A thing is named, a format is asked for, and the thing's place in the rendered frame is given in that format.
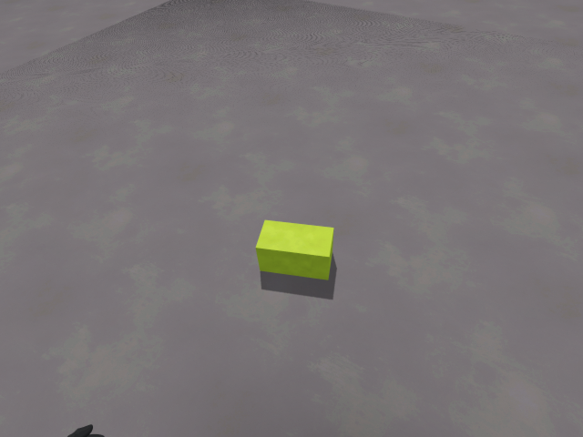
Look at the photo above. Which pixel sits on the carton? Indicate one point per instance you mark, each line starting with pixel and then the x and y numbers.
pixel 295 249

